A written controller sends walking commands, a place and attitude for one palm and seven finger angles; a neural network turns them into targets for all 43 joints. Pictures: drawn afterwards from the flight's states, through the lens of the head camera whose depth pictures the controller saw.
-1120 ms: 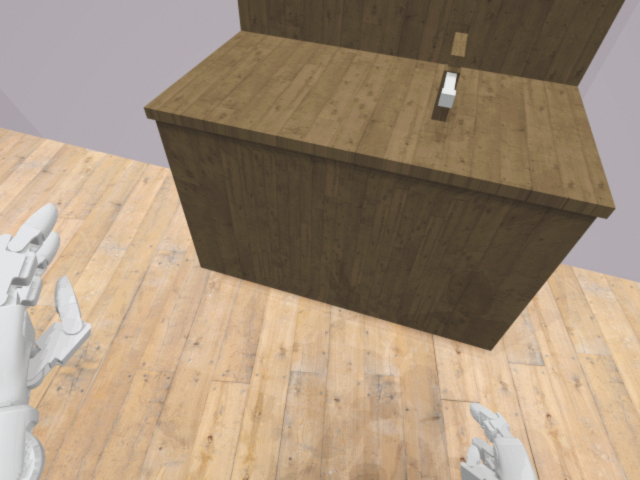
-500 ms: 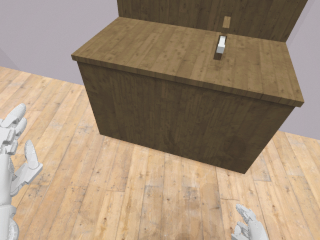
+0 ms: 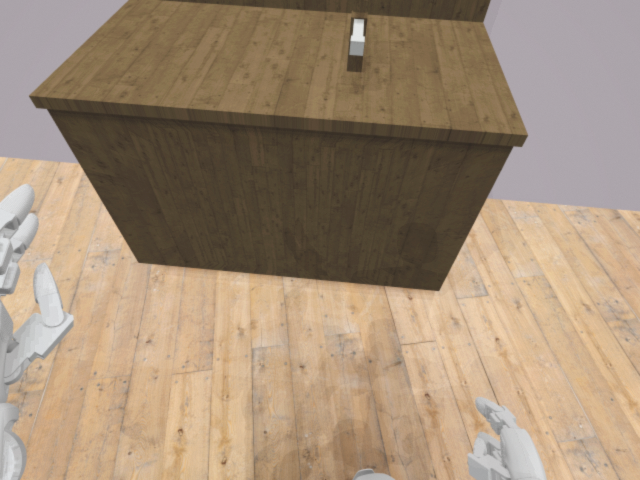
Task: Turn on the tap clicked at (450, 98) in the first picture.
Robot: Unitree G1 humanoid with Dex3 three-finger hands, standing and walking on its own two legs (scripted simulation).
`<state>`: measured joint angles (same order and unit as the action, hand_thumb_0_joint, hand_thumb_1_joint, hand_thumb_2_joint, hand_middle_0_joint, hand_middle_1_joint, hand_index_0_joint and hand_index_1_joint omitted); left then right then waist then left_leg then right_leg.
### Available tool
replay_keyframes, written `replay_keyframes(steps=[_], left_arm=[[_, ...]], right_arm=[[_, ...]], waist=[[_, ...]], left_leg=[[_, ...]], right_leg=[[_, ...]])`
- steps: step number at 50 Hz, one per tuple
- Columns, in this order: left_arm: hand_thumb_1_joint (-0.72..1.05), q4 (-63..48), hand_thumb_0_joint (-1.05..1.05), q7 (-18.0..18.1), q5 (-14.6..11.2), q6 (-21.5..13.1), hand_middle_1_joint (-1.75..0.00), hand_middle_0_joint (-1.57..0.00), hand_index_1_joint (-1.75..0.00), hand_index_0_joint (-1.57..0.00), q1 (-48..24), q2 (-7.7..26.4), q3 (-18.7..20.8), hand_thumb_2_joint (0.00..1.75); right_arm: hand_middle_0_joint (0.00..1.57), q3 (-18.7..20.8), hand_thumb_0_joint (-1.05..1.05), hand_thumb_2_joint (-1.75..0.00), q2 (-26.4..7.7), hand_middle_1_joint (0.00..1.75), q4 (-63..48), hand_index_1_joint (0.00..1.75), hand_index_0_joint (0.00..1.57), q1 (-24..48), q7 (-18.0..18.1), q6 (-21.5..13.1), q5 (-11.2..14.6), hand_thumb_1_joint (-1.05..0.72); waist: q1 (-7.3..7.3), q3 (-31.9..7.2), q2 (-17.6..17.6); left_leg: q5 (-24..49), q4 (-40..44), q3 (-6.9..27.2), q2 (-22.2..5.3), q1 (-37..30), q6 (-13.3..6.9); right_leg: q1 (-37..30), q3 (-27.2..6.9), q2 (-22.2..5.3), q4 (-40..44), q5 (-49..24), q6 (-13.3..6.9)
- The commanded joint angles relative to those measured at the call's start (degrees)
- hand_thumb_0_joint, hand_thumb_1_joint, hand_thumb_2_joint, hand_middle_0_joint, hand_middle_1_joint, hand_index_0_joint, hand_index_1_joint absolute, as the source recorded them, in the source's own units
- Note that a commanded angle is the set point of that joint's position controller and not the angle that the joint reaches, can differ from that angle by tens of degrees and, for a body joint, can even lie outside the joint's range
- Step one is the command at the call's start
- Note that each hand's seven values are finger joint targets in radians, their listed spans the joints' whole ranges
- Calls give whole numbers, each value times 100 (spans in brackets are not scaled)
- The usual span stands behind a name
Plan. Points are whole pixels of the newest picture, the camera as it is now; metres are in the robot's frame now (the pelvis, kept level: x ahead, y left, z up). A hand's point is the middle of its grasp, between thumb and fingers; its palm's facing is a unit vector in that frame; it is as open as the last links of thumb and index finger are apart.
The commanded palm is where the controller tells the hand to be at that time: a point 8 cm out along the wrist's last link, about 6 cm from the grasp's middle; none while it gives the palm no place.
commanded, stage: turn to face it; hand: left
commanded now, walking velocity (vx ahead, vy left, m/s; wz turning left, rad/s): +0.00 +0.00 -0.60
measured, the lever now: (357, 45) +0.88 -0.01 +0.11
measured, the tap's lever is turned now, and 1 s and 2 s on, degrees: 0 0 0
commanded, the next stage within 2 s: take the last steps up to it in 0.38 s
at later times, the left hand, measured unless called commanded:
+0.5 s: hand (221, 311) +0.23 +0.11 +0.17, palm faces +0.04 -0.86 -0.50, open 7.4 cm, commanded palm +0.20 +0.18 +0.19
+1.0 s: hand (304, 301) +0.24 +0.04 +0.18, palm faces +0.07 -0.91 -0.41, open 7.4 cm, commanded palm +0.20 +0.12 +0.19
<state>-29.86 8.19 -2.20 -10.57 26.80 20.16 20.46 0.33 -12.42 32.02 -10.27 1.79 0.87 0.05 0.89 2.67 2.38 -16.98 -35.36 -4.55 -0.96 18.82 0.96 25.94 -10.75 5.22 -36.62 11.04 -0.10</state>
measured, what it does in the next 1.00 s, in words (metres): steps to the right, turning right: right foot, then left foot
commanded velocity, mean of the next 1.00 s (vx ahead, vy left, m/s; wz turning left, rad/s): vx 0.16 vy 0.01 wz -0.21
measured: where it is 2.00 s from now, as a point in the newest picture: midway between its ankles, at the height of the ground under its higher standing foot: outside the picture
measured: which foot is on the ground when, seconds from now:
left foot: down 0.00-0.30, up 0.32-0.60, down 0.62-0.92, up 0.94-1.00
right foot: down 0.00-0.02, up 0.04-0.26, down 0.28-0.62, up 0.64-0.90, down 0.92-1.00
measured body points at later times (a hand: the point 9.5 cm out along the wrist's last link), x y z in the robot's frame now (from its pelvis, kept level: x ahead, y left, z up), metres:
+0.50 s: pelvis -0.04 -0.04 +0.01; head -0.01 -0.06 +0.46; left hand +0.22 +0.16 +0.20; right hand +0.03 -0.33 -0.09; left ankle -0.01 +0.10 -0.67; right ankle -0.01 -0.13 -0.72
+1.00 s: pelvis -0.05 -0.09 +0.00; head -0.05 -0.11 +0.45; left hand +0.23 +0.09 +0.20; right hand +0.02 -0.34 -0.11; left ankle -0.02 +0.05 -0.68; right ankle -0.05 -0.17 -0.72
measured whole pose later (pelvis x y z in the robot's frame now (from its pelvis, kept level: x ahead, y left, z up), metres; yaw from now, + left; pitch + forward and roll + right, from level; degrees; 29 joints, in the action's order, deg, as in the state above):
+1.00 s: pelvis -0.05 -0.09 +0.00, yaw -20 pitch -2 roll +0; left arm -24.9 8.3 0.5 -10.8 21.6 19.8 16.9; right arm -2.1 -9.5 38.2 -12.3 2.8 -3.6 -0.5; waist -0.2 1.9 -2.3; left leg -26.4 -55.5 -1.7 -5.2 21.7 0.4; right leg 17.0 8.9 -0.2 -36.1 17.3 -4.3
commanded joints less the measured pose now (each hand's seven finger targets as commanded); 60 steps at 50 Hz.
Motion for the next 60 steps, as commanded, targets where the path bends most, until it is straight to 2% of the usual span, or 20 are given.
replay_keyframes(steps=[1, 3, 7, 12, 13, 15, 16, 19, 24, 29, 32, 35, 38, 43, 45, 47, 49, 51, 54, 60], left_arm=[[90, -1366, 0, 67, -20, -409, -30, -20, -30, -20, -284, 1050, 825, 90], [90, -1477, 0, 68, 51, -464, -30, -20, -30, -20, -395, 995, 735, 90], [90, -1394, 0, 20, 48, -402, -30, -20, -30, -20, -642, 671, 243, 90], [90, -676, 0, 23, 83, -381, -30, -20, -30, -20, -681, 853, 473, 90], [90, -660, 0, 20, 100, -418, -30, -20, -30, -20, -680, 970, 589, 90], [90, -602, 0, 107, 75, -455, -30, -20, -30, -20, -336, 1374, 1009, 90], [90, -524, 0, 118, -12, -361, -30, -20, -30, -20, -59, 1287, 1005, 90], [90, -1107, 0, 89, -78, -503, -30, -20, -30, -20, 597, 1367, 1247, 90], [90, -1626, 0, 165, -74, -639, -30, -20, -30, -20, 339, 1395, 1170, 90], [90, -1023, 0, 225, -3, -523, -30, -20, -30, -20, 216, 1042, 753, 90], [90, -871, 0, 243, 136, -589, -30, -20, -30, -20, -150, 883, 568, 90], [90, -393, 0, 123, 281, -550, -30, -20, -30, -20, -472, 850, 407, 90], [90, -406, 0, 95, 302, -445, -30, -20, -30, -20, -714, 638, 69, 90], [90, -815, 0, 161, 315, -404, -30, -20, -30, -20, -1237, 910, 199, 90], [90, -774, 0, 193, 314, -400, -30, -20, -30, -20, -1190, 1096, 396, 90], [90, -840, 0, 247, 244, -392, -30, -20, -30, -20, -1075, 1485, 774, 90], [90, -740, 0, 176, 196, -439, -30, -20, -30, -20, -791, 1372, 816, 90], [90, -684, 0, 114, 117, -519, -30, -20, -30, -20, 12, 1236, 879, 90], [90, -644, 0, 110, 95, -660, -30, -20, -30, -20, 88, 1082, 883, 90], [90, -901, 0, 208, 101, -684, -30, -20, -30, -20, -215, 1048, 659, 90]], right_arm=[[20, 235, 0, -90, -528, 30, -1069, 30, 20, 486, 130, -292, 43, -90], [20, 189, 0, -90, -432, 30, -986, 30, 20, 387, 83, -438, -20, -90], [20, 245, 0, -90, -642, 30, -911, 30, 20, 137, -43, -636, 63, -90], [20, 256, 0, -90, -715, 30, -859, 30, 20, 68, -90, -764, 36, -90], [20, 259, 0, -90, -681, 30, -879, 30, 20, 24, -108, -753, 50, -90], [20, 167, 0, -90, -443, 30, -1059, 30, 20, 368, -89, -690, 27, -90], [20, 245, 0, -90, -479, 30, -988, 30, 20, 337, -60, -625, 66, -90], [20, 83, 0, -90, -351, 30, -960, 30, 20, 347, -93, -394, 37, -90], [20, 143, 0, -90, -422, 30, -904, 30, 20, 468, 79, -515, 15, -90], [20, 197, 0, -90, -574, 30, -672, 30, 20, 90, 206, -638, 16, -90], [20, 200, 0, -90, -745, 30, -717, 30, 20, 116, 278, -635, 5, -90], [20, 178, 0, -90, -602, 30, -455, 30, 20, 208, 261, -700, -12, -90], [20, 188, 0, -90, -678, 30, -414, 30, 20, 201, 261, -735, -3, -90], [20, 125, 0, -90, -641, 30, -409, 30, 20, 249, 279, -846, -73, -90], [20, 118, 0, -90, -546, 30, -383, 30, 20, 301, 259, -835, -81, -90], [20, 142, 0, -90, -429, 30, -505, 30, 20, 500, 236, -809, -34, -90], [20, 268, 0, -90, -579, 30, -426, 30, 20, 460, 159, -780, -26, -90], [20, 125, 0, -90, -423, 30, -373, 30, 20, 440, 152, -609, -32, -90], [20, 93, 0, -90, -361, 30, -364, 30, 20, 402, 139, -504, -29, -90], [20, 215, 0, -90, -444, 30, -555, 30, 20, 272, 190, -677, -25, -90]], waist=[[48, -1326, -1695], [55, -902, -1736], [-41, -481, -1547], [-60, -521, -1246], [-52, -700, -757], [51, -926, 1217], [36, -1160, 1230], [-58, -1328, 257], [-44, -1366, 394], [-176, -1316, -37], [-181, -502, -1954], [-223, 122, -1376], [-164, 211, -1372], [-134, -132, -1500], [-91, -417, -730], [30, -679, 1431], [-86, -636, 648], [-103, -427, -27], [-184, -775, 179], [-36, -775, 275]], left_leg=[[1158, 1584, 1512, -2095, -1365, -786], [1089, 1675, 1610, -2498, -869, -1172], [2267, 1130, -25, -1965, -749, -536], [1961, 161, -337, -1730, -483, -193], [1588, -516, -454, -1456, -264, -74], [-1847, -2581, -246, -292, 1459, 259], [-1672, -3159, 391, -370, 1345, 243], [-939, -3174, 623, -474, 1510, 277], [-765, -1426, 305, -264, 529, 163], [-391, 981, -27, -93, -1135, -129], [-2216, 2602, 2857, -2247, -1119, -1223], [-2229, 2504, 2204, -2015, -103, -1305], [-1531, 2285, 1129, -1566, 46, -985], [-1289, 1598, 646, -1401, 75, -709], [-1309, 276, 219, -1045, 685, -498], [-1602, -2754, -109, -63, 2220, -112], [-967, -3350, 617, -377, 2145, -36], [-381, -3303, 590, -521, 2129, 51], [-34, -2523, 316, -542, 1943, 98], [170, -706, -234, -363, 1167, -83]], right_leg=[[670, 356, -174, -1832, 1558, 192], [825, 637, -541, -2960, 1680, 278], [87, 1347, -613, -1334, 1400, 311], [-1174, 1820, -400, 542, 324, 233], [-1576, 1485, -640, 961, -472, 76], [-2250, -1211, -2295, 1286, -3945, -903], [-2041, -1356, -2357, 1422, -3259, -878], [-2111, -711, -2005, 1266, -1888, -1022], [-1505, -471, -1785, 1618, -1011, -958], [-623, -324, -1358, 1700, 1880, -629], [864, 1164, -137, -1472, 1918, -54], [871, 1095, -548, -2561, 1273, 6], [251, 1551, -589, -1535, 1137, 55], [-1283, 2106, -401, 530, 1165, 102], [-2203, 1477, -784, 1205, 1092, -127], [-2806, -2000, -2790, 2377, 1295, -1198], [-2243, -1998, -2785, 2550, 2232, -1209], [-2006, -1043, -2497, 2361, 1010, -1219], [-2380, 221, -2155, 2107, -543, -997], [-2418, 412, -2137, 1964, -1057, -953]])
